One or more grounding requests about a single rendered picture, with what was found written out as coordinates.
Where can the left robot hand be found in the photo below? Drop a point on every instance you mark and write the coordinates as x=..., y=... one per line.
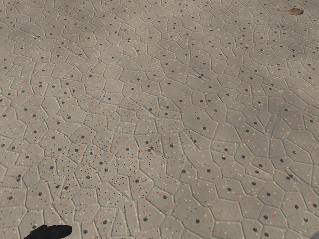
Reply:
x=50, y=232

